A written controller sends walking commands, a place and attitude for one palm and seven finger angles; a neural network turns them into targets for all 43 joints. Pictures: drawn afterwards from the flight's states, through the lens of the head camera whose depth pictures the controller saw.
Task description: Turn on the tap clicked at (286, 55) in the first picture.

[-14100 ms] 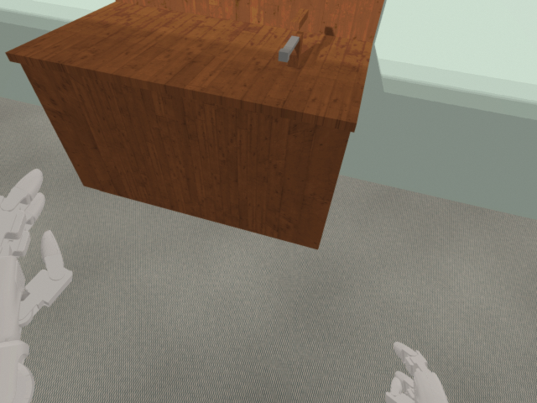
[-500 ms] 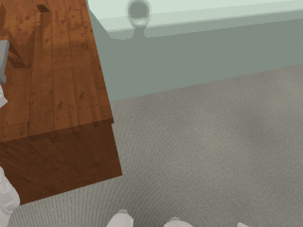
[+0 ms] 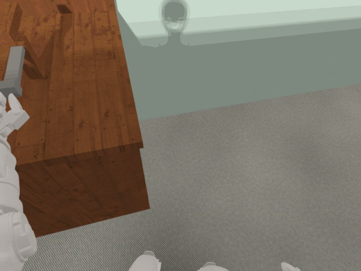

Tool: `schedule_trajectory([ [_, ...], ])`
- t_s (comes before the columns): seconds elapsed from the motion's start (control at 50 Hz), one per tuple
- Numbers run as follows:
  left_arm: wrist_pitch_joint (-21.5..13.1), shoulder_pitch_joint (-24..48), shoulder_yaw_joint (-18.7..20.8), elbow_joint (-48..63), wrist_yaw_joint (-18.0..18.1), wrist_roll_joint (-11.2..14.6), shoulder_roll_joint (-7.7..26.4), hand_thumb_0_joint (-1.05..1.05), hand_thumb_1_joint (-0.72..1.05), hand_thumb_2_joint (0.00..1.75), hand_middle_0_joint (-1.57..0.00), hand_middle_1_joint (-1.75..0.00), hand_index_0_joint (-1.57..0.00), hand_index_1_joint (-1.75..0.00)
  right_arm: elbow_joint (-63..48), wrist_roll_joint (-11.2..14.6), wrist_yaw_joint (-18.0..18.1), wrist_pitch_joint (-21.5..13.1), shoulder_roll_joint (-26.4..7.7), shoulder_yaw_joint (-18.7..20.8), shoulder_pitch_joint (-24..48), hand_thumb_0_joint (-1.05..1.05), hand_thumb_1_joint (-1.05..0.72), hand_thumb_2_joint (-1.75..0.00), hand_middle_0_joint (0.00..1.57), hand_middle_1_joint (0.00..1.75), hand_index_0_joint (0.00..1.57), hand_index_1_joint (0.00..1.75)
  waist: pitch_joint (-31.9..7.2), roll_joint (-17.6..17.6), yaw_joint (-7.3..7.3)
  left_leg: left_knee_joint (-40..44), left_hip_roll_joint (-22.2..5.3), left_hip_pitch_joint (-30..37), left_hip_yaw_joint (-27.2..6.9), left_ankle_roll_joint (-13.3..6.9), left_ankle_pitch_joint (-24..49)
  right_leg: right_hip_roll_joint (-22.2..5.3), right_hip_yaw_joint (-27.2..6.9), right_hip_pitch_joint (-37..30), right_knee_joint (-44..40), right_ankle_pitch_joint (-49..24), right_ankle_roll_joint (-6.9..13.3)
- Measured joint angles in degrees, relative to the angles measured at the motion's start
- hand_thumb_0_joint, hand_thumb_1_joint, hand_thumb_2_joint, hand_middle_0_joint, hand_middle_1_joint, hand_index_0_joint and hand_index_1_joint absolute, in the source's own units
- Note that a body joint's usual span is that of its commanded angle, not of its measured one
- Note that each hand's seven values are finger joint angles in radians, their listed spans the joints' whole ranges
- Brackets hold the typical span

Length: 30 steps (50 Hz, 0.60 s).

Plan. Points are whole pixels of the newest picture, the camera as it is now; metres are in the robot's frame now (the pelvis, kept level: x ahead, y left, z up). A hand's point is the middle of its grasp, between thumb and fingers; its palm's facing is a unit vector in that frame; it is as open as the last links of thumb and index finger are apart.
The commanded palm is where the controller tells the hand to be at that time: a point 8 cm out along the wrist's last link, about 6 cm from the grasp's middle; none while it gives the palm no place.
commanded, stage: push the lever round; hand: left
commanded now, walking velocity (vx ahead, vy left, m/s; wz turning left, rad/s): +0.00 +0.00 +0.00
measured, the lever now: (11, 89) +0.44 +0.40 +0.11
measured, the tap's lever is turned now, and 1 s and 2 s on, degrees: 1 39 57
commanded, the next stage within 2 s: none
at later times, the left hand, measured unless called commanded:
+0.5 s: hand (61, 98) +0.44 +0.30 +0.09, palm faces +0.54 -0.84 -0.03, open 8.9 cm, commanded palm +0.40 +0.34 +0.10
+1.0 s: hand (76, 89) +0.47 +0.27 +0.10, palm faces +0.66 -0.75 -0.05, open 8.5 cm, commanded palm +0.42 +0.30 +0.10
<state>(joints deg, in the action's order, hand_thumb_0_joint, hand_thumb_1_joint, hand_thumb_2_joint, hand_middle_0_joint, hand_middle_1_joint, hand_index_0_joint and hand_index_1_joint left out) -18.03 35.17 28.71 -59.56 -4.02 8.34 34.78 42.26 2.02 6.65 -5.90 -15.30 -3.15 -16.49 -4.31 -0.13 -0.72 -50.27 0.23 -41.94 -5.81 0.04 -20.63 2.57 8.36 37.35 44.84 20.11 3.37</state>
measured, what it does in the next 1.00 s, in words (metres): stands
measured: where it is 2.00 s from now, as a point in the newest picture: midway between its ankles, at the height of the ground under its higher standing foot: outside the picture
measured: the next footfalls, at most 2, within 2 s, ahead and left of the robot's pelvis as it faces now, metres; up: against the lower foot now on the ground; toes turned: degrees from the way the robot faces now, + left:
none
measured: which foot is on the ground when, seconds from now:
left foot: down 0.00-1.00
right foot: down 0.00-1.00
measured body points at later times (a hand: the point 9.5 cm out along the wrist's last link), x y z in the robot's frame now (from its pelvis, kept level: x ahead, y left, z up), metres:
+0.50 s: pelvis +0.00 -0.01 +0.00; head +0.07 +0.01 +0.45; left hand +0.41 +0.34 +0.10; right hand +0.08 -0.27 -0.11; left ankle +0.04 +0.11 -0.70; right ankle +0.02 -0.09 -0.70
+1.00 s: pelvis +0.02 +0.00 +0.01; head +0.07 +0.01 +0.46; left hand +0.43 +0.31 +0.11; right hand +0.06 -0.27 -0.11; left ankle +0.04 +0.11 -0.70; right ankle +0.02 -0.09 -0.70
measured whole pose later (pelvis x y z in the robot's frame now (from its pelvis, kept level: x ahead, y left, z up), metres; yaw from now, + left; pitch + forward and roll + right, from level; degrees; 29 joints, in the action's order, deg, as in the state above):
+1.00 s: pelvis +0.02 +0.00 +0.01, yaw -3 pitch +12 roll -2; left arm -14.6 36.3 29.9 -52.8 23.0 -0.7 20.6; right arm 42.8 -1.9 3.4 -0.8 -14.3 0.3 -17.7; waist -6.1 -0.9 -5.1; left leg -46.1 -0.5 -37.0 -2.1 -0.2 -20.6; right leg 3.1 4.5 34.7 42.9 20.0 3.2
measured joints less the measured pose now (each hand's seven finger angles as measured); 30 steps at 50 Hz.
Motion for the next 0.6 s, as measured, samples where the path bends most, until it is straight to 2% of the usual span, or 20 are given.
schedule_trajectory([
  [0.28, -0.81, -0.72, -0.38, 1.60, 3.43, -0.95, -3.86, -0.22, 0.70, 1.01, -0.15, -0.15, -0.15, -0.15, 0.32, -0.59, -0.46, -0.22, 0.18, 0.40, 0.62, 0.01, -0.91, -0.89, 0.21, 0.30, 0.20, 0.30, -0.05, -0.43, -0.70, 0.76, -0.23, 1.53, 0.47, 0.19, -0.12, 0.21, -0.54, -1.13, -0.33, 0.15, 0.20],
  [0.4, -0.38, 0.40, 0.23, 2.05, 7.39, -2.73, -6.39, -0.19, 0.67, 0.98, -0.15, -0.15, -0.15, -0.15, 0.25, -1.41, -1.10, 0.47, 0.44, 0.73, 0.81, 0.01, -0.91, -0.89, 0.21, 0.30, 0.20, 0.30, -0.42, -0.58, -1.73, 1.19, -0.41, 1.84, 1.00, 0.30, -0.01, 0.32, -1.07, -1.02, -0.26, 0.10, 0.33],
  [0.6, 1.46, 1.95, 3.84, 1.71, 14.92, -6.53, -8.16, -0.15, 0.65, 0.90, -0.15, -0.15, -0.13, -0.14, -1.02, -2.87, -2.55, 2.82, 1.00, 1.43, -0.14, 0.01, -0.91, -0.89, 0.21, 0.30, 0.20, 0.30, -1.33, -0.60, -4.27, 2.15, -1.20, 2.57, 3.12, 0.39, -0.12, 0.93, -3.19, -0.40, 0.00, -0.01, 0.46],
])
